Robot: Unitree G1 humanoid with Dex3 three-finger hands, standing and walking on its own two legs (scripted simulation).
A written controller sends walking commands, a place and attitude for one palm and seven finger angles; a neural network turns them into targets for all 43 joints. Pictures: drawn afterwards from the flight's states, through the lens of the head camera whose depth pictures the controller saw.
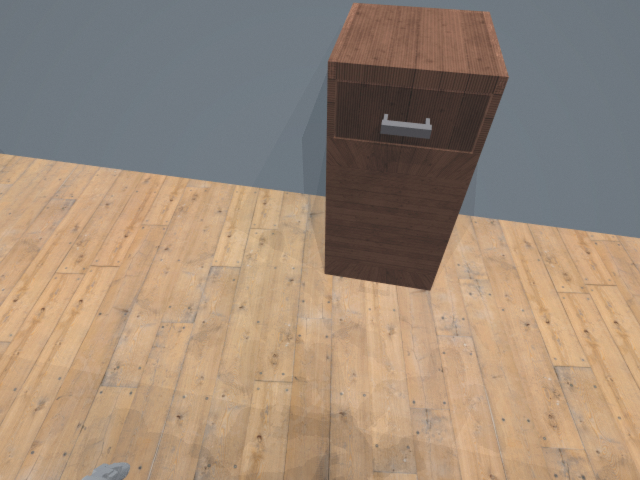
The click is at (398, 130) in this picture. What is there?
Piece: drawer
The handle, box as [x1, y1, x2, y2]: [380, 114, 431, 138]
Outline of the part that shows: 384,114 380,133 429,138 431,130 429,118 426,118 424,124 387,120 387,114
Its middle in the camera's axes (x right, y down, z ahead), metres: +0.21 -0.29 +0.98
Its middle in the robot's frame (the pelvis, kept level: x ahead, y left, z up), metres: +0.93 -0.17 -0.05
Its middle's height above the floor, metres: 0.72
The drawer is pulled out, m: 0.00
